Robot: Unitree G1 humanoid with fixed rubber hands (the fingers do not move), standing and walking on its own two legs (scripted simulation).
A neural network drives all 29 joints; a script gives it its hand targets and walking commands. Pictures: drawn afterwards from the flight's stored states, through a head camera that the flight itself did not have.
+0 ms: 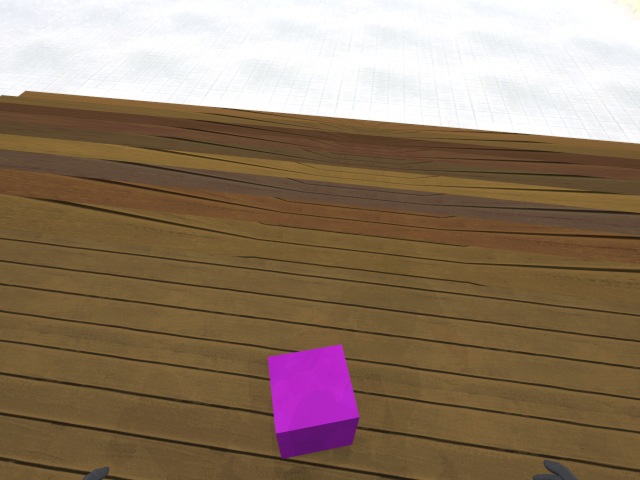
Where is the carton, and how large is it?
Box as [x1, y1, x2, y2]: [268, 344, 359, 458]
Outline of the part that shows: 341,344 268,357 275,430 282,458 351,444 359,417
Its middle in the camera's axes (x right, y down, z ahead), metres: -0.02 +0.46 +1.11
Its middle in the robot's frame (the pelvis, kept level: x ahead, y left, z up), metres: +0.45 +0.03 -0.66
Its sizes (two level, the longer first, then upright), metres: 0.210 0.200 0.250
